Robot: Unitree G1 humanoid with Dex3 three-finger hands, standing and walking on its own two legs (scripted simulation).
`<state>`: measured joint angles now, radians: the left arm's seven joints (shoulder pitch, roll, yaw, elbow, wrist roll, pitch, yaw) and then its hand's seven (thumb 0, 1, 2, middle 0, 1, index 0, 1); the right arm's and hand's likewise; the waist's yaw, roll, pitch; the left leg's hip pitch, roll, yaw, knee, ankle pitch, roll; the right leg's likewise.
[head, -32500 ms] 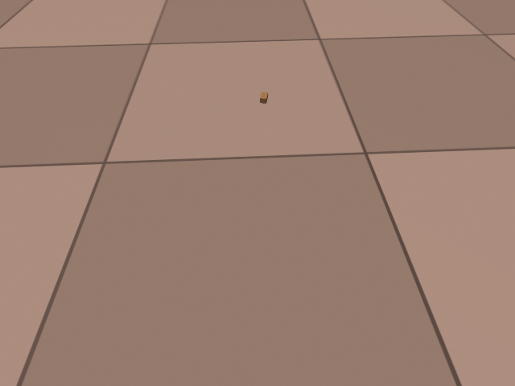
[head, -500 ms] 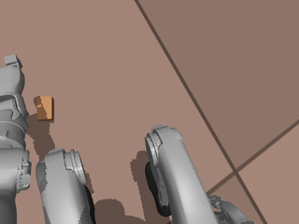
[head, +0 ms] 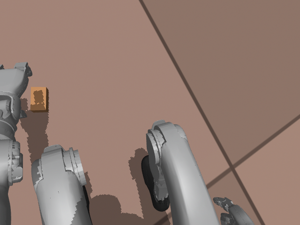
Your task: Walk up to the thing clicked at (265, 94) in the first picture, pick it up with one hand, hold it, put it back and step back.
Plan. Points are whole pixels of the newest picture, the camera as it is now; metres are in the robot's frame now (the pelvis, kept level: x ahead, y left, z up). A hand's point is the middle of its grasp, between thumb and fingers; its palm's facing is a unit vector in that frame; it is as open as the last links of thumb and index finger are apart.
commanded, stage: withdraw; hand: left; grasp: from above
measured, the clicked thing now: (39, 99) +0.51 +0.23 -0.31
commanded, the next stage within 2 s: home in 0.02 s
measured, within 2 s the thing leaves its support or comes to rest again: neither
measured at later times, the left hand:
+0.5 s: hand out of the picture +0.45 +0.26 -0.07, palm faces -0.34 -0.32 -0.89, open 9.1 cm
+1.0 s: hand out of the picture +0.28 +0.22 +0.15, palm faces -0.03 -0.90 -0.43, open 7.4 cm
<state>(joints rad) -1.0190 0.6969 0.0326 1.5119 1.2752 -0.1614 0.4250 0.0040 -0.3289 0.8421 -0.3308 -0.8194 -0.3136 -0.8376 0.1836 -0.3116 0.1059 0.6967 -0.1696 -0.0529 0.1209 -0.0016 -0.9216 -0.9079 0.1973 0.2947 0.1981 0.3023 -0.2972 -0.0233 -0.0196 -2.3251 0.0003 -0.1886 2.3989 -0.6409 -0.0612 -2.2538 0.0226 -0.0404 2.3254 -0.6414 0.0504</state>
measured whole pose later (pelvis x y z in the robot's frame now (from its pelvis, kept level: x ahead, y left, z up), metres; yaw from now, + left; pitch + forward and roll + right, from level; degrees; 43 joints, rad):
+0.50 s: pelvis +0.01 +0.00 +0.06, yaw +2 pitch +36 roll -6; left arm -0.70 0.50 0.05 0.96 0.89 0.00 0.21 0.00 0.51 0.87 -0.23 -0.41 -0.22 -0.41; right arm 0.20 -0.27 -0.02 0.69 -0.06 0.04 0.13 0.00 -0.90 -0.90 0.20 0.29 0.20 0.30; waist -0.14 0.07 -0.16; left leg -2.17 0.01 -0.14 2.23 -0.68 -0.04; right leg -2.10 0.00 -0.02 2.17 -0.69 0.06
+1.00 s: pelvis +0.03 +0.00 +0.25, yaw +6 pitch +25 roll -4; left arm 0.00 0.30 -0.01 0.27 0.17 0.29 0.09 0.01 0.89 0.90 -0.21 -0.30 -0.21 -0.30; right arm 0.08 -0.22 0.02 0.55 0.03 -0.06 -0.04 0.00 -0.90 -0.90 0.20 0.29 0.20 0.30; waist -0.06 0.03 -0.20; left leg -1.46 0.03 -0.09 1.62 -0.60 -0.03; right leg -1.40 -0.02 -0.03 1.58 -0.61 0.03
